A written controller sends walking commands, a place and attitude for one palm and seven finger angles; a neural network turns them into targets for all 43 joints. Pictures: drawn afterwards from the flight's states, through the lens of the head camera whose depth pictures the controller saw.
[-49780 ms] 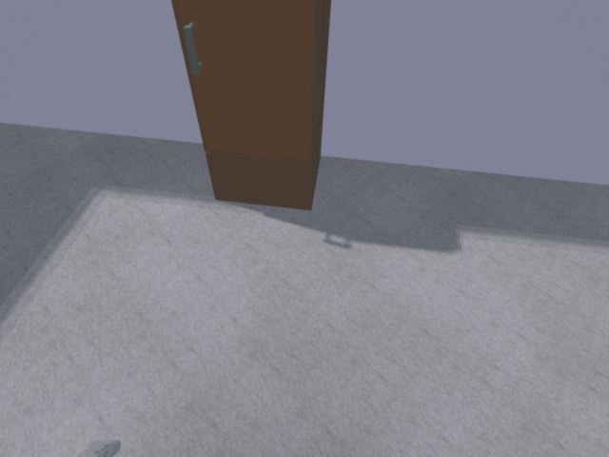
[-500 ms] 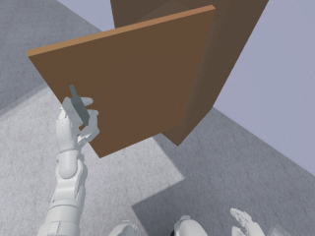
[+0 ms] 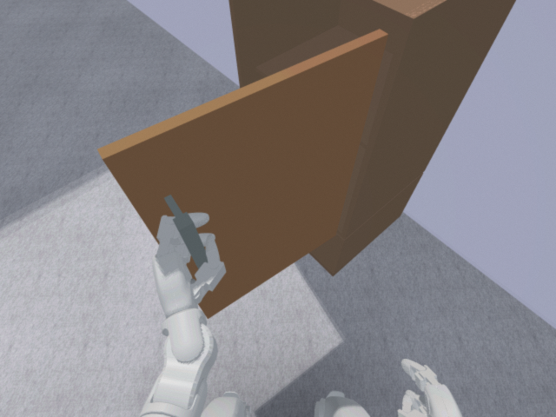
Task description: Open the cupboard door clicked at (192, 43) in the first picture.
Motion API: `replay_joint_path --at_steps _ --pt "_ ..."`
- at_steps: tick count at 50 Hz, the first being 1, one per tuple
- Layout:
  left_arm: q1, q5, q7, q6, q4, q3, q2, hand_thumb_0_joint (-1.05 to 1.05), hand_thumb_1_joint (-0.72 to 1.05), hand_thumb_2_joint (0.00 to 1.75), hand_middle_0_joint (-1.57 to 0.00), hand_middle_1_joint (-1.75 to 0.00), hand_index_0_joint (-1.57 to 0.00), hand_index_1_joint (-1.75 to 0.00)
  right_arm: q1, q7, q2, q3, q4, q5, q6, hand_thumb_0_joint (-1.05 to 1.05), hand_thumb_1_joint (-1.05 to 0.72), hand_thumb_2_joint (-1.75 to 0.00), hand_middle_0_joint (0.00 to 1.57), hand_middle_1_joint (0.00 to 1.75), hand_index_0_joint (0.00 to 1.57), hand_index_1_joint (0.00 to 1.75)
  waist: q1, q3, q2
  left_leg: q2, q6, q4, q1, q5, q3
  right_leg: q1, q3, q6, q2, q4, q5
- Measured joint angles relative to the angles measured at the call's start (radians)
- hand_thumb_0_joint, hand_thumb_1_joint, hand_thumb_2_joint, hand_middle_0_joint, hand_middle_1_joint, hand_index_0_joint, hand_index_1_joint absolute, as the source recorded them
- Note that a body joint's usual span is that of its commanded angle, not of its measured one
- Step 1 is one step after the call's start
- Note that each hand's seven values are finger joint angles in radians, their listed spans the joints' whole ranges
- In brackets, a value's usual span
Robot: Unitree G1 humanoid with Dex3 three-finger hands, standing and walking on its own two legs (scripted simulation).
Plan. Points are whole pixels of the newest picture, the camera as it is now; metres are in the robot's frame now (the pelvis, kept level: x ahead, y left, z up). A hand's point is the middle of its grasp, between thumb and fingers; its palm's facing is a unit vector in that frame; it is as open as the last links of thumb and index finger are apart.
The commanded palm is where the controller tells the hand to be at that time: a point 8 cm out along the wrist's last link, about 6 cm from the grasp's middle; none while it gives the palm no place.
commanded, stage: open thumb and fingers to let go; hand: left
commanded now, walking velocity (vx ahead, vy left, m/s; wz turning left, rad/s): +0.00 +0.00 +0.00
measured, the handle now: (188, 236) +0.36 +0.15 +0.03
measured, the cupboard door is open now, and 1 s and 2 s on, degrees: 84 82 83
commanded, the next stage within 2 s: slide the hand sideways off the handle in 0.72 s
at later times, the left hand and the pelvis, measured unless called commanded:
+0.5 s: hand (204, 266) +0.31 +0.12 +0.04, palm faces +0.35 -0.94 -0.01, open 13.5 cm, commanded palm +0.27 +0.16 +0.03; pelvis -0.02 +0.01 +0.00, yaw +0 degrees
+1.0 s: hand (194, 283) +0.29 +0.13 +0.03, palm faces -0.10 -0.99 -0.10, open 16.3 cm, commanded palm +0.27 +0.17 +0.03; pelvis -0.03 +0.04 -0.01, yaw +0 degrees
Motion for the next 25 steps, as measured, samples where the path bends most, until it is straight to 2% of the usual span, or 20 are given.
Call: replay_joint_path --at_steps 2,5,11,19,25 --pt "-0.016 0.005 -0.001 -0.003 0.017 0.008 0.014 0.0 0.67 0.79 -0.36 -1.32 -0.34 -1.33 0.002 -0.005 -0.006 -0.006 0.012 -0.001 -0.003 0.01 -0.9 -0.9 0.2 0.3 0.2 0.29 -0.001 0.0 0.001 0.0 -0.003 0.003 -0.006 0.003 -0.002 -0.007 -0.002 -0.004 -0.001 0.006 0.001" --pt "-0.04 -0.013 -0.021 -0.003 0.045 0.021 0.033 0.0 0.6 0.76 -0.36 -1.32 -0.35 -1.32 0.003 -0.012 -0.014 -0.01 0.027 0.004 -0.008 0.01 -0.9 -0.9 0.2 0.3 0.2 0.29 -0.006 0.003 0.004 0.0 -0.007 0.003 -0.008 0.009 -0.004 -0.01 -0.004 -0.007 -0.001 0.009 0.004" --pt "-0.071 -0.056 -0.055 -0.009 0.079 0.053 0.043 0.01 0.32 0.65 -0.36 -1.29 -0.35 -1.29 0.008 -0.02 -0.021 -0.011 0.034 0.011 -0.019 0.01 -0.9 -0.9 0.2 0.3 0.2 0.29 -0.016 0.004 0.007 0.001 -0.008 -0.01 -0.004 0.024 0.001 -0.009 0.001 -0.009 0.001 -0.001 0.019" --pt "-0.067 -0.061 -0.067 -0.026 0.099 0.067 0.041 0.0 -0.17 0.44 -0.32 -1.23 -0.32 -1.23 0.013 -0.014 -0.021 -0.009 0.029 0.012 -0.023 0.01 -0.9 -0.9 0.2 0.3 0.2 0.29 -0.013 -0.001 0.006 -0.001 0.0 -0.015 0.001 0.034 0.008 -0.004 0.008 -0.003 0.0 -0.01 0.033" --pt "-0.078 -0.052 -0.059 -0.044 0.109 0.048 0.034 0.0 -0.39 0.35 -0.29 -1.12 -0.3 -1.12 0.003 -0.009 -0.017 -0.007 0.024 0.008 -0.031 0.01 -0.9 -0.9 0.2 0.3 0.2 0.29 -0.007 0.002 0.006 -0.005 0.011 0.007 -0.016 0.029 0.009 -0.015 0.009 0.007 -0.005 0.001 0.036"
